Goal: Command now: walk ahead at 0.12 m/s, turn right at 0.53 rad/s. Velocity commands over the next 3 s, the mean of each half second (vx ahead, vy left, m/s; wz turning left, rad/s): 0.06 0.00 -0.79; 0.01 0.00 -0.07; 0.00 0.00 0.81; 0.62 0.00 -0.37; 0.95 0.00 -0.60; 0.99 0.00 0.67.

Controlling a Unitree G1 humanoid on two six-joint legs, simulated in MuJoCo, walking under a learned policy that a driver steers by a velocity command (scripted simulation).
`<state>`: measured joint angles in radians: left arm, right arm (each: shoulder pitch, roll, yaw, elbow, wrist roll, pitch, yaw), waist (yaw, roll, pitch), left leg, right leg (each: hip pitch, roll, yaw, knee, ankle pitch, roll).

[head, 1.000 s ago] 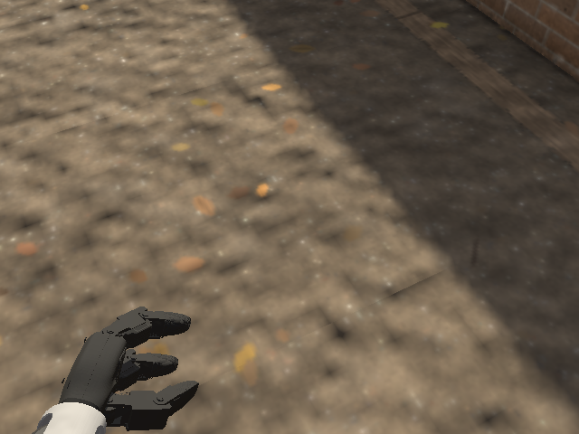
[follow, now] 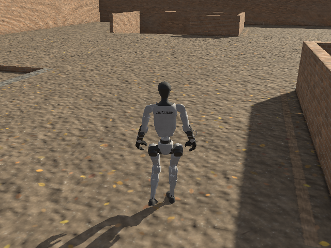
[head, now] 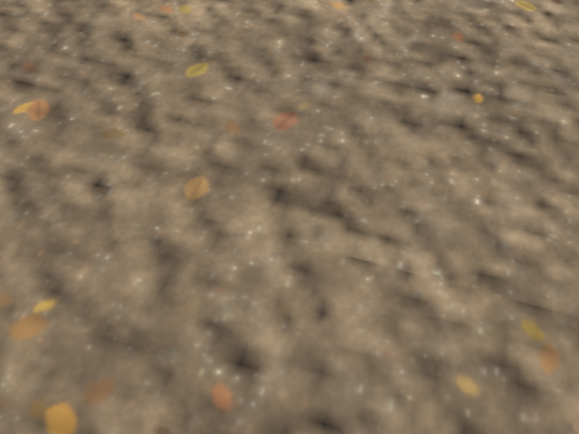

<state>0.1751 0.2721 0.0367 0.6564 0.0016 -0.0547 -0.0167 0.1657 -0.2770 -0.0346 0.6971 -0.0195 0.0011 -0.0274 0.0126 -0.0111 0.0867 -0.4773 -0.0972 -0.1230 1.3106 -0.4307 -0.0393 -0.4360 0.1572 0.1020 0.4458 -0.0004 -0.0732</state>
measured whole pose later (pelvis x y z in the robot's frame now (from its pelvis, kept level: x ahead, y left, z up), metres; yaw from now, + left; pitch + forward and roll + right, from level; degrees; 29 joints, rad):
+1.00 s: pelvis +0.08 +0.01 +0.02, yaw -25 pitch +1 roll -1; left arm 0.08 0.23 0.04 0.63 0.02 0.03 0.05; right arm 0.29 -0.32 -0.09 0.75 0.02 0.07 -0.02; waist -0.05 0.02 0.04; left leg -0.52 0.06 0.04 1.04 -0.39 -0.10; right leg -0.22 -0.05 -0.15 0.46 -0.26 -0.01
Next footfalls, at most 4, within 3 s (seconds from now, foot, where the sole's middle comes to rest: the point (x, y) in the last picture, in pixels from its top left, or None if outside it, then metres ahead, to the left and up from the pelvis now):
0.30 left None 0.20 0.12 -0.76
0.74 right None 0.05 -0.11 -0.76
1.16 left None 0.16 0.12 -0.76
1.76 right None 0.20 -0.11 -0.76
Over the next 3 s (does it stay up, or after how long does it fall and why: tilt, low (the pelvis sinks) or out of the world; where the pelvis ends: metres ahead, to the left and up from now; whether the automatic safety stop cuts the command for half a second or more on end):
stays up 1.13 -0.42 -0.03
